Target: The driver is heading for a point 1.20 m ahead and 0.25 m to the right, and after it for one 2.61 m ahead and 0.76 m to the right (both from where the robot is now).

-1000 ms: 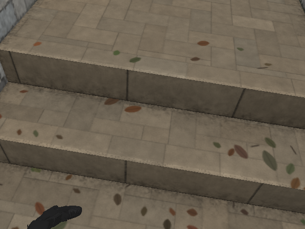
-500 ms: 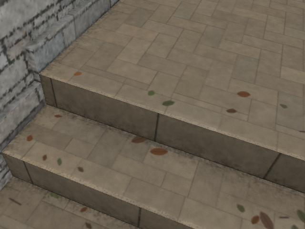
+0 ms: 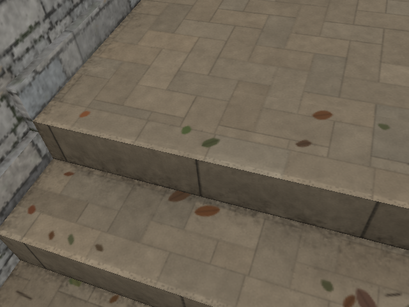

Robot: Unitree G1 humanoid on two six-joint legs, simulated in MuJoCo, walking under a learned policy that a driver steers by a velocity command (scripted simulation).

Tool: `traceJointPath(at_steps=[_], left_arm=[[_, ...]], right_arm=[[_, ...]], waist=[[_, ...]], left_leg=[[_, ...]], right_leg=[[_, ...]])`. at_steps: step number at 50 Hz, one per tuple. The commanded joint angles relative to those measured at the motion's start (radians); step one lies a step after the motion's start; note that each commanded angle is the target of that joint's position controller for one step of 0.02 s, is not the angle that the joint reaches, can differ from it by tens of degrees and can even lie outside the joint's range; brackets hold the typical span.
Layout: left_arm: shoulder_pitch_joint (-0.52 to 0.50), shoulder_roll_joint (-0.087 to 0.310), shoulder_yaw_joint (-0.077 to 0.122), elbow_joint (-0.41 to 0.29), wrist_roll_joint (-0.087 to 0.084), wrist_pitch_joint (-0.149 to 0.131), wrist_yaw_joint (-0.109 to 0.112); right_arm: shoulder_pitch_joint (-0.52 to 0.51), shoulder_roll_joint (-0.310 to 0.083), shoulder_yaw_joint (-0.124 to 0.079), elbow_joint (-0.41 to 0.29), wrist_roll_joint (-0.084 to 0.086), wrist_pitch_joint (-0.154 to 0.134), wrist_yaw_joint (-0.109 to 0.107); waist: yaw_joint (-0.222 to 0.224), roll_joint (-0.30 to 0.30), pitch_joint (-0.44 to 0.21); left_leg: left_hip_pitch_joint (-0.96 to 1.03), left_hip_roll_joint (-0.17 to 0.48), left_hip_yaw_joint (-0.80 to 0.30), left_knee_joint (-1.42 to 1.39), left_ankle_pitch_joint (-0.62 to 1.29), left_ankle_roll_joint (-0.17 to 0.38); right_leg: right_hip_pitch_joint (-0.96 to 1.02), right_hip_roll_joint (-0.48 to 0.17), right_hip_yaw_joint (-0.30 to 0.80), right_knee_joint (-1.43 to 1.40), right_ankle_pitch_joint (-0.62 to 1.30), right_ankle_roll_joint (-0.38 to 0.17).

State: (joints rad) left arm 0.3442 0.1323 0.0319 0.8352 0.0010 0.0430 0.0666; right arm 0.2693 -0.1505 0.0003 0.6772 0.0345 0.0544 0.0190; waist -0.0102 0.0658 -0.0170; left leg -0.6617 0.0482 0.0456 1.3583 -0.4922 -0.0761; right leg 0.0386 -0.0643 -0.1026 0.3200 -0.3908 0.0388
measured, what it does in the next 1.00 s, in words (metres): climbs, turning right: left foot, then right foot 0.17 m higher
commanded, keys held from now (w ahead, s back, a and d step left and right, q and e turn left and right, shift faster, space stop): w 0.16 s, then w+e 0.84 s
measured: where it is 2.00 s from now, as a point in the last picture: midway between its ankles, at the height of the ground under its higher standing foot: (270, 91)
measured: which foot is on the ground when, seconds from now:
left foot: up 0.00-0.16, down 0.18-0.48, up 0.50-0.86, down 0.88-1.00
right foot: down 0.00-0.18, up 0.20-0.46, down 0.48-0.90, up 0.92-1.00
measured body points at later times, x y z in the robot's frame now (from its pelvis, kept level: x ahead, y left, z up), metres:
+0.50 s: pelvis +0.18 +0.10 +0.06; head +0.19 +0.11 +0.51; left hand +0.37 +0.29 -0.02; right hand +0.24 -0.14 -0.08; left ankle +0.01 +0.15 -0.64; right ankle +0.22 +0.05 -0.57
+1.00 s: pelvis +0.45 +0.19 +0.25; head +0.46 +0.18 +0.70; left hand +0.62 +0.41 +0.13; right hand +0.50 -0.10 +0.16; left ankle +0.57 +0.28 -0.40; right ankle +0.29 +0.09 -0.28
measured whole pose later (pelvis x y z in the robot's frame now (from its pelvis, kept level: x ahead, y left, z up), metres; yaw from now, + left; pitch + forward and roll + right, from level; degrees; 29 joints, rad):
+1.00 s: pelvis +0.45 +0.19 +0.25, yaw -24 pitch +2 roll +2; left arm 0.34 0.27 0.05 0.79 0.00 -0.05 -0.02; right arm 0.18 -0.21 -0.01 0.67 -0.03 -0.05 -0.03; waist 0.00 -0.02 -0.04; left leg -0.69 0.11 0.15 1.11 -0.45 0.00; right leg -0.60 0.09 0.19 1.70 -0.11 -0.10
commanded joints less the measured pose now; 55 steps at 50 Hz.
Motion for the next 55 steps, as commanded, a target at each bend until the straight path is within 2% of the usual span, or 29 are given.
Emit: traceJointPath(at_steps=[1,5,7,9,10,11,13,15,18,20,21,22,24,25,26,27,28,31,37,40,42,44,45,46,47,48,49,51,55], left_arm=[[0.172,0.247,0.072,0.000,-0.023,-0.021,0.014],[0.059,0.222,0.059,0.023,0.025,-0.042,0.010],[0.037,0.316,0.077,0.012,-0.015,-0.044,0.008],[-0.175,0.294,0.066,-0.091,-0.043,-0.073,-0.009],[-0.182,0.059,0.005,-0.146,0.008,-0.109,-0.045],[-0.022,-0.001,-0.012,-0.064,-0.019,-0.162,-0.072],[-0.223,0.057,-0.007,-0.185,-0.083,-0.160,-0.084],[-0.316,-0.092,-0.093,-0.301,-0.069,-0.129,-0.089],[-0.326,-0.044,-0.127,-0.451,-0.019,-0.102,-0.118],[-0.016,0.157,-0.052,-0.295,0.018,-0.080,-0.080],[0.134,0.165,-0.043,-0.237,0.047,-0.066,-0.036],[0.193,0.213,-0.027,-0.224,0.053,-0.049,-0.022],[0.291,0.295,0.005,-0.175,0.014,-0.056,-0.053],[0.265,0.322,0.006,-0.113,0.041,-0.060,-0.078],[0.104,0.297,-0.011,-0.162,0.102,-0.068,-0.067],[0.110,0.193,-0.034,-0.147,0.061,-0.068,-0.061],[0.150,0.126,-0.042,-0.077,0.014,-0.072,-0.066],[0.049,-0.003,-0.068,-0.037,0.011,-0.085,-0.091],[0.166,0.145,-0.033,0.008,0.018,-0.079,-0.059],[0.229,0.209,0.018,0.003,-0.051,-0.057,-0.024],[0.194,0.273,0.027,0.006,-0.010,-0.090,-0.023],[0.041,0.341,0.048,-0.018,-0.003,-0.105,-0.023],[-0.003,0.238,0.038,-0.089,-0.005,-0.133,-0.036],[0.061,0.085,0.010,-0.104,0.015,-0.151,-0.077],[0.071,0.044,0.005,-0.109,0.009,-0.170,-0.121],[-0.079,0.006,-0.019,-0.189,-0.001,-0.138,-0.109],[-0.115,0.011,-0.029,-0.204,0.003,-0.111,-0.099],[-0.044,0.012,-0.033,-0.200,-0.040,-0.080,-0.096],[-0.026,-0.040,-0.060,-0.219,-0.038,-0.051,-0.073]], right_arm=[[-0.299,-0.050,-0.004,-0.220,-0.015,-0.050,-0.021],[-0.254,-0.034,0.014,-0.267,-0.019,-0.109,0.002],[-0.039,-0.143,-0.061,-0.195,-0.015,-0.105,-0.004],[0.257,-0.204,-0.117,-0.043,-0.036,-0.077,-0.015],[0.256,-0.256,-0.104,0.025,-0.067,-0.065,-0.008],[0.293,-0.280,-0.103,0.021,-0.109,-0.063,-0.026],[0.253,-0.108,-0.062,0.120,-0.110,-0.046,0.000],[0.102,-0.028,-0.035,0.146,-0.064,-0.044,0.014],[-0.209,-0.089,-0.007,0.127,-0.075,-0.086,-0.033],[-0.297,-0.274,-0.031,0.104,-0.061,-0.158,-0.076],[-0.330,-0.417,-0.066,0.076,-0.039,-0.188,-0.064],[-0.296,-0.429,-0.075,0.076,-0.006,-0.177,-0.068],[-0.330,-0.402,-0.078,0.014,-0.026,-0.100,-0.096],[-0.329,-0.236,-0.044,-0.018,-0.024,-0.104,-0.096],[-0.267,-0.157,-0.025,-0.110,-0.046,-0.151,-0.032],[-0.213,-0.106,-0.013,-0.139,-0.052,-0.182,0.037],[-0.254,-0.005,0.018,-0.203,-0.051,-0.194,0.069],[-0.173,0.071,0.079,-0.185,-0.049,-0.192,0.076],[-0.449,0.078,0.129,-0.340,-0.054,-0.183,0.007],[-0.633,0.091,0.158,-0.450,-0.078,-0.191,-0.013],[-0.452,-0.010,0.070,-0.405,-0.066,-0.180,-0.032],[0.028,-0.242,-0.047,-0.271,-0.017,-0.173,-0.026],[0.210,-0.359,-0.078,-0.186,-0.060,-0.166,-0.021],[0.190,-0.347,-0.072,-0.139,-0.073,-0.149,-0.036],[0.084,-0.244,-0.052,-0.118,-0.049,-0.126,-0.055],[0.026,-0.139,-0.028,-0.061,-0.034,-0.115,-0.062],[-0.020,-0.023,-0.007,0.003,-0.062,-0.103,-0.050],[-0.002,0.076,0.009,0.116,-0.102,-0.099,-0.034],[0.021,0.017,-0.015,0.185,-0.075,-0.099,-0.029]], waist=[[0.108,-0.229,0.143],[-0.006,-0.236,0.003],[-0.127,-0.221,-0.106],[-0.276,-0.167,-0.105],[-0.143,0.238,-0.113],[-0.145,0.291,-0.330],[-0.131,0.164,-0.176],[-0.019,0.080,0.015],[0.173,0.151,0.100],[0.317,0.043,-0.141],[0.352,0.088,-0.221],[0.351,0.102,-0.269],[0.395,0.012,-0.272],[0.302,-0.380,-0.135],[0.131,-0.554,-0.186],[0.086,-0.247,-0.159],[0.032,-0.093,0.065],[-0.083,0.032,0.186],[0.049,-0.130,0.076],[0.083,-0.198,-0.013],[-0.035,-0.331,-0.208],[-0.262,-0.409,-0.406],[-0.249,0.083,-0.559],[-0.164,0.455,-0.607],[-0.089,0.234,-0.432],[-0.054,0.156,-0.141],[-0.013,0.020,-0.058],[0.057,-0.001,0.046],[0.116,-0.036,0.103]], left_leg=[[-0.476,0.055,0.034,-0.008,-0.122,0.032],[-0.194,0.022,0.028,-0.310,-0.012,0.113],[0.349,-0.060,0.025,-0.885,0.252,0.150],[0.827,0.031,-0.077,-1.227,0.683,0.187],[1.147,0.226,-0.188,-0.907,1.706,0.186],[1.209,0.439,-0.282,-0.708,2.070,0.334],[1.143,0.338,-0.180,-0.831,1.449,0.277],[0.862,0.231,-0.023,-0.919,1.031,0.193],[0.050,0.077,0.193,-1.275,1.182,0.097],[0.045,0.082,0.220,-1.208,2.197,0.126],[0.280,0.207,0.179,-1.143,2.584,0.168],[0.532,0.255,0.133,-1.016,2.863,0.174],[0.773,0.198,0.114,-0.474,2.565,0.166],[0.327,-0.001,0.028,0.048,0.737,0.110],[0.032,-0.256,-0.196,0.717,0.246,0.047],[-0.148,-0.217,-0.277,0.944,0.216,0.110],[-0.361,-0.198,-0.255,1.004,0.189,0.160],[-0.545,-0.071,-0.115,0.955,0.176,0.170],[-0.646,0.053,0.014,0.704,0.307,0.069],[-0.254,0.081,0.075,0.085,0.127,0.078],[0.277,-0.065,0.211,-0.054,0.006,0.079],[0.455,-0.015,-0.133,-0.310,-0.104,0.181],[0.760,0.198,-0.586,-0.660,-0.270,0.259],[0.857,0.386,-1.249,-1.130,-0.519,0.365],[0.693,0.426,-1.320,-1.202,-0.627,0.323],[0.454,0.410,-1.008,-1.106,-0.406,0.278],[0.310,0.391,-0.756,-0.969,-0.283,0.258],[0.207,0.296,-0.404,-0.927,-0.030,0.195],[0.209,0.236,-0.052,-0.968,0.154,0.142]], right_leg=[[0.261,-0.329,0.219,-0.118,0.710,-0.278],[0.267,-0.236,0.079,-0.049,1.273,-0.202],[0.128,-0.198,0.089,0.170,1.536,-0.187],[-0.239,-0.111,0.110,0.610,1.197,-0.162],[-0.803,0.103,0.090,1.216,-0.272,-0.097],[-1.014,0.181,0.377,1.699,-0.321,-0.120],[-1.401,0.190,0.288,2.029,-0.354,-0.109],[-1.546,0.130,0.171,2.049,-0.286,-0.116],[-0.852,0.095,-0.017,1.460,-0.071,-0.088],[-0.358,0.224,-0.141,1.437,0.068,-0.087],[-0.372,0.160,-0.084,1.292,-0.074,-0.085],[-0.422,0.177,-0.126,1.160,-0.113,-0.094],[-0.366,0.172,0.001,0.455,0.097,-0.181],[-0.115,0.093,0.352,0.197,0.477,-0.288],[-0.156,-0.091,1.025,0.081,0.637,-0.478],[-0.218,-0.150,1.107,0.000,0.178,-0.458],[-0.323,-0.117,0.977,0.006,-0.117,-0.411],[-0.447,0.015,0.505,0.078,-0.037,-0.262],[-0.432,-0.036,0.518,-0.032,0.012,-0.280],[-0.538,-0.072,0.495,-0.278,0.174,-0.285],[-0.498,-0.076,0.450,-0.212,0.920,-0.273],[-0.191,-0.074,0.385,0.309,1.543,-0.186],[-0.442,0.018,0.353,0.706,1.120,-0.170],[-0.760,0.211,0.425,1.196,0.247,-0.135],[-0.910,0.169,0.473,1.541,0.259,-0.129],[-1.005,0.145,0.332,1.666,0.291,-0.144],[-1.040,0.101,0.283,1.768,0.316,-0.158],[-1.072,0.081,0.281,1.860,0.281,-0.171],[-1.189,0.066,0.268,1.722,0.371,-0.127]])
